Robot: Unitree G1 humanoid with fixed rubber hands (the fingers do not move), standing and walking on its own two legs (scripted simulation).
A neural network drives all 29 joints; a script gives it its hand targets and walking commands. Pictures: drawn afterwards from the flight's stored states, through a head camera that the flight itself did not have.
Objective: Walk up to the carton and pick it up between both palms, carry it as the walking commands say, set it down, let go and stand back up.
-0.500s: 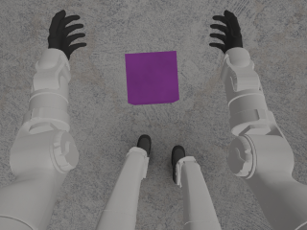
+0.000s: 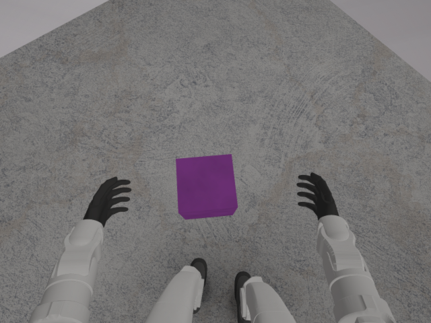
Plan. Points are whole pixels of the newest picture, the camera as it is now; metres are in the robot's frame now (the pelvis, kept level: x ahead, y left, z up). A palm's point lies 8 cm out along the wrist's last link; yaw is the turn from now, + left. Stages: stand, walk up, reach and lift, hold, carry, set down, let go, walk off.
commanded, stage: let go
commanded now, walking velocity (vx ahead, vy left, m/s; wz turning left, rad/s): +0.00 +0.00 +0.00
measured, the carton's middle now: (206, 189) +0.44 +0.07 -0.62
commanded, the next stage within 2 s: stand in 0.80 s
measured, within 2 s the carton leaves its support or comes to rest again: neither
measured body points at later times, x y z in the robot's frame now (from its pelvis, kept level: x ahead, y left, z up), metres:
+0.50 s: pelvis +0.03 -0.03 +0.03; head +0.05 -0.03 +0.48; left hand +0.21 +0.21 -0.05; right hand +0.20 -0.26 -0.05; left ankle +0.03 +0.09 -0.71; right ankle -0.01 -0.12 -0.71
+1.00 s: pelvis +0.03 -0.01 +0.02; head +0.03 +0.01 +0.47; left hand +0.19 +0.27 -0.07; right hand +0.17 -0.29 -0.06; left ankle +0.03 +0.09 -0.71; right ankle -0.01 -0.11 -0.71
